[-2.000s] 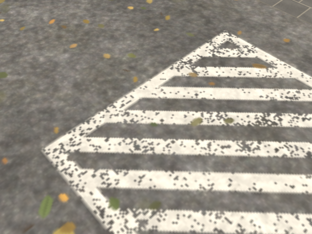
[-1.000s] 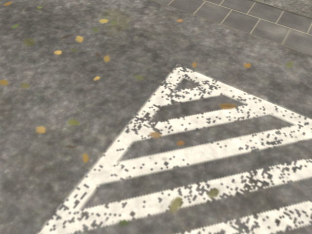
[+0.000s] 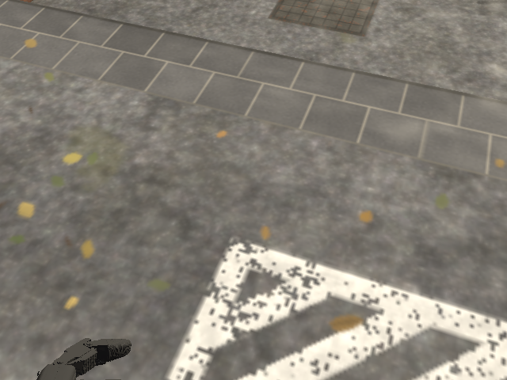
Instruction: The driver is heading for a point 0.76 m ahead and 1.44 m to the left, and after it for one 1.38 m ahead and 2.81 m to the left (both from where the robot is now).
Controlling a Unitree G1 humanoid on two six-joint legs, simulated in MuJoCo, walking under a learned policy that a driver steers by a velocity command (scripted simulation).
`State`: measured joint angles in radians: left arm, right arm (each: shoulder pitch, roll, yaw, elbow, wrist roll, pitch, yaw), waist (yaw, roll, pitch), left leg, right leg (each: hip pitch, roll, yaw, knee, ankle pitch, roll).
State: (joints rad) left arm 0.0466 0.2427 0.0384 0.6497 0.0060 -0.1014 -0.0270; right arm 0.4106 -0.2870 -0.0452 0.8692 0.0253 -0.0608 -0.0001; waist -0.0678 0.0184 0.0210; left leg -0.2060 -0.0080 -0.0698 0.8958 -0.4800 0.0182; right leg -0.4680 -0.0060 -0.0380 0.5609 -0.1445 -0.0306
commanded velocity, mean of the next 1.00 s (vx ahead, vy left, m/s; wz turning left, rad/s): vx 0.50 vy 0.00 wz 0.53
